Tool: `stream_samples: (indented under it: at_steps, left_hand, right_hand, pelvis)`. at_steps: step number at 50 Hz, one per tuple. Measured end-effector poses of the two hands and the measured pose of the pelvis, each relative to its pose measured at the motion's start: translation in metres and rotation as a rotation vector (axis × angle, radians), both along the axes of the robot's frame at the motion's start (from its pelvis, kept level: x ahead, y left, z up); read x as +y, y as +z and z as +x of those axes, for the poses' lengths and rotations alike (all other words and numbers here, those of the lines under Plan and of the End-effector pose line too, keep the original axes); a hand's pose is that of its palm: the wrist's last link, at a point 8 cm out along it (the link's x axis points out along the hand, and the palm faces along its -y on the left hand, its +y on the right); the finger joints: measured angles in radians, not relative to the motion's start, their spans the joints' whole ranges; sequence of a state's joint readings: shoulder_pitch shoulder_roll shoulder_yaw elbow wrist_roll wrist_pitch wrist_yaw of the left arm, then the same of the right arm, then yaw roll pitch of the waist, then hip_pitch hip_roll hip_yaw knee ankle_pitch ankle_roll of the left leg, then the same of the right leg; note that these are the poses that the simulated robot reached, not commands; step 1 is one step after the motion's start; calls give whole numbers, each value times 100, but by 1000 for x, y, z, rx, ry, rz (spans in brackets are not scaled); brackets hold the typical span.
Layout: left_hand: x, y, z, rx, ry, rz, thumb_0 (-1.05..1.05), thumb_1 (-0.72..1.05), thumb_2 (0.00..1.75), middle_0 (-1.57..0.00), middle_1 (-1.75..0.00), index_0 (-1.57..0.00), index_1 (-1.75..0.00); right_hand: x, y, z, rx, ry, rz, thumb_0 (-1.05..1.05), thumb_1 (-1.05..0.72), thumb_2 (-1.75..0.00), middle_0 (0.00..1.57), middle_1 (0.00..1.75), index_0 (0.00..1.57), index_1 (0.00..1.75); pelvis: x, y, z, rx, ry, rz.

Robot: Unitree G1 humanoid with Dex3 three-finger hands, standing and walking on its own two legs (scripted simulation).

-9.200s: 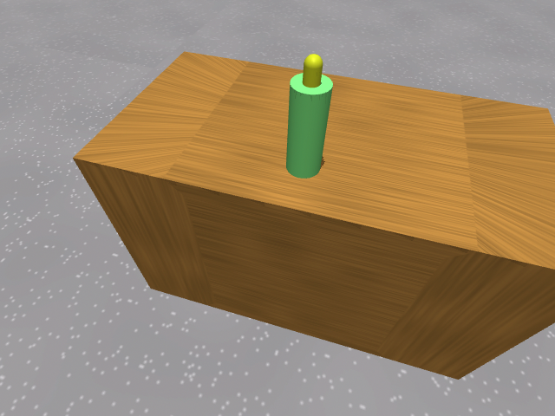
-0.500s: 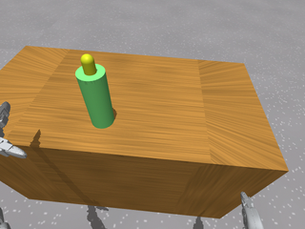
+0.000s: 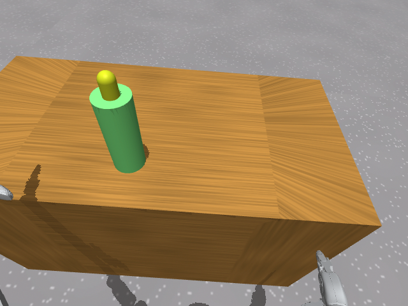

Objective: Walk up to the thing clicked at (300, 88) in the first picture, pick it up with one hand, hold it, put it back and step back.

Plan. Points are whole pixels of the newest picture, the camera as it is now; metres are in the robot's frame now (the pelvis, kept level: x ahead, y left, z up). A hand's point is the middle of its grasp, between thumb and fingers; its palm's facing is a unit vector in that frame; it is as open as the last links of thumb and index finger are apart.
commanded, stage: go down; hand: left
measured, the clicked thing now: (119, 124) +0.50 +0.18 +0.07
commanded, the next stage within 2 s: approach in 1.58 s
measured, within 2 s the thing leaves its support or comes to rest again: neither
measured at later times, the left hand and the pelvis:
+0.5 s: hand out of the picture +0.38 +0.37 +0.13, palm faces +0.19 -0.98 +0.00, open 17.7 cm; pelvis +0.00 +0.00 -0.01, yaw +0 degrees
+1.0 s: hand out of the picture +0.40 +0.38 +0.12, palm faces +0.21 -0.98 +0.01, open 17.6 cm; pelvis +0.00 +0.01 -0.02, yaw +0 degrees
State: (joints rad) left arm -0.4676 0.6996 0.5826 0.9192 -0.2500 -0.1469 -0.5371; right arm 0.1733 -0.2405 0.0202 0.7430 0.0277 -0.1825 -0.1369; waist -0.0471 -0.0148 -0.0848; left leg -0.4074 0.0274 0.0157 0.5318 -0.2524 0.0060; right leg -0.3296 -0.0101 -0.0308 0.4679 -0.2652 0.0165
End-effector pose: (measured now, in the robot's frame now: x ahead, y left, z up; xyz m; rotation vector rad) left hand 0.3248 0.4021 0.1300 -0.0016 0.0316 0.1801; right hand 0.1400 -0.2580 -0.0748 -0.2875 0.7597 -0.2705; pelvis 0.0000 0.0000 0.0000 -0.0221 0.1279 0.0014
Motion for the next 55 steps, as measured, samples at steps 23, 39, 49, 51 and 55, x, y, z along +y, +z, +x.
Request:
stream_samples:
  at_steps: [23, 39, 49, 51, 55]
  left_hand:
    - [15, 1, 20, 0, 9, -2, -2, -61, 6, -6, -4, -6, -4]
    - [24, 0, 33, -4, 31, -7, -2, -60, 6, -6, -4, -6, -4]
    - [29, -5, 38, 3, 31, -9, -2, -60, 6, -6, -4, -6, -4]
    - [29, -6, 39, 6, 30, -8, -2, -59, 6, -6, -4, -6, -4]
    - [29, -6, 38, -4, 27, -7, -2, -58, 6, -6, -4, -6, -4]
  right_hand:
    - [3, -1, 2, -8, 4, -16, -1, 51, -5, 6, 5, 6, 5]
    - [1, -2, 0, -11, 11, -30, -1, 52, -5, 6, 5, 6, 5]
    - [4, -1, 2, -22, 19, -35, -1, 52, -5, 6, 5, 6, 5]
    - [4, -2, 3, -22, 20, -35, -1, 52, -5, 6, 5, 6, 5]
    - [6, -3, 3, -18, 21, -32, -1, 52, -5, 6, 5, 6, 5]
  pelvis:
    - [3, -6, 1, 44, 0, -9]
    - [3, -12, 1, 82, -1, -16]
    - [5, -16, 3, 102, -3, -21]
    - [6, -16, 4, 104, -4, -22]
    - [7, -17, 6, 105, -4, -23]
